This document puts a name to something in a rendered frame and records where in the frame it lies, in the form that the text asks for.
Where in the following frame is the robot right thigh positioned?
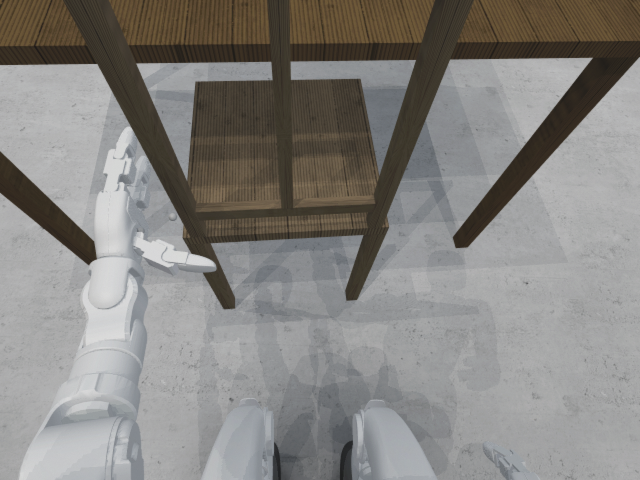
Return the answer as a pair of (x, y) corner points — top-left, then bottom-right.
(352, 407), (438, 480)

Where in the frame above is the right robot hand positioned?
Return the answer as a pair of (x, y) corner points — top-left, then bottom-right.
(483, 441), (541, 480)

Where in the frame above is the left robot forearm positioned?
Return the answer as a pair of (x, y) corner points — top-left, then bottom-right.
(17, 256), (148, 480)

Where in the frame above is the left robot hand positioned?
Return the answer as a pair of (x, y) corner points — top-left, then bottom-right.
(93, 127), (217, 276)

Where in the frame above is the table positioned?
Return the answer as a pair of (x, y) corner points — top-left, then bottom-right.
(0, 0), (640, 265)

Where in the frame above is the chair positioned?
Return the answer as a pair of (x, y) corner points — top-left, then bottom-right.
(63, 0), (474, 309)

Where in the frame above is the robot thigh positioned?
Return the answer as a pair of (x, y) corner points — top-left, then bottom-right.
(201, 405), (274, 480)
(352, 407), (438, 480)

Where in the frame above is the left robot upper arm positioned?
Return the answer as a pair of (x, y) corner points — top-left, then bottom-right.
(23, 416), (144, 480)

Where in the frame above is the robot left thigh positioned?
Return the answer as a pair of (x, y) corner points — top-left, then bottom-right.
(201, 405), (274, 480)

